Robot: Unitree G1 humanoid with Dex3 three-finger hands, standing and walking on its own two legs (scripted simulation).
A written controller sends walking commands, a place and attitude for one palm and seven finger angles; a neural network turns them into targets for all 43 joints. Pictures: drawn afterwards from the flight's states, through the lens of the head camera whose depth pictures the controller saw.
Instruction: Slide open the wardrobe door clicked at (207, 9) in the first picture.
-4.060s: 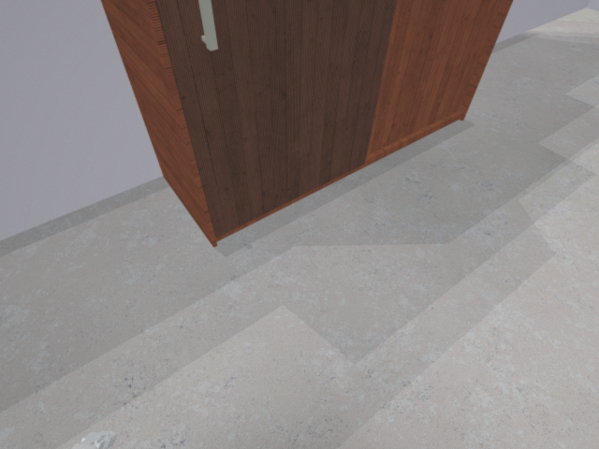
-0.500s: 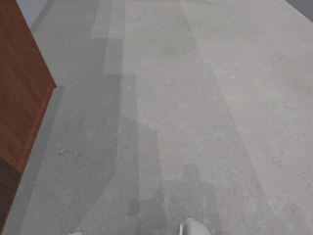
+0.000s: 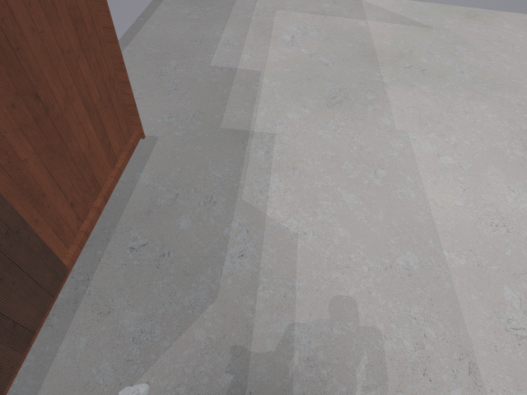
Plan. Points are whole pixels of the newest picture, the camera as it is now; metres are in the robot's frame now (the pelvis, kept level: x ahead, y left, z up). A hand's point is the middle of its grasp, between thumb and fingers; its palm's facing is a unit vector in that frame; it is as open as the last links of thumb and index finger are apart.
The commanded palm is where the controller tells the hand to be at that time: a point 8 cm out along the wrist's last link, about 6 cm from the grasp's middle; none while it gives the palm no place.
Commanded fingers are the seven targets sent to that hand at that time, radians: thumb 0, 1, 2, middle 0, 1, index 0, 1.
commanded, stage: turn to face it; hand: left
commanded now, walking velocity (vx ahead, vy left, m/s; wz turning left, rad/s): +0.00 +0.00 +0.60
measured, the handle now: out of the picture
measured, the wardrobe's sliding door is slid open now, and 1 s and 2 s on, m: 0.00 0.00 0.00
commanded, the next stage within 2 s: none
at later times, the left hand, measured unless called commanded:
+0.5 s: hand out of the picture +0.05 +0.19 -0.12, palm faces +0.31 -0.91 -0.29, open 7.3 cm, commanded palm none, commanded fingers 0.00 0.90 0.90 -0.20 -0.30 -0.20 -0.30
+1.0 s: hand out of the picture -0.12 +0.21 -0.16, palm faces +0.61 -0.75 -0.27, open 7.3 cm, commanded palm none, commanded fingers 0.00 0.90 0.90 -0.20 -0.30 -0.20 -0.30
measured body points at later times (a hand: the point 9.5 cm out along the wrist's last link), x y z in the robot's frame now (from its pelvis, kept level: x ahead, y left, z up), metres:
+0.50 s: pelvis +0.00 -0.04 +0.01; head +0.03 -0.06 +0.46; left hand +0.04 +0.24 -0.10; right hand +0.15 -0.27 -0.14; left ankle +0.00 +0.09 -0.69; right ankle +0.04 -0.15 -0.72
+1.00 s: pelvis -0.03 -0.01 +0.02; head +0.00 +0.04 +0.46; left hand -0.15 +0.25 -0.14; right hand +0.21 -0.16 -0.11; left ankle -0.08 +0.07 -0.72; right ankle +0.03 -0.15 -0.64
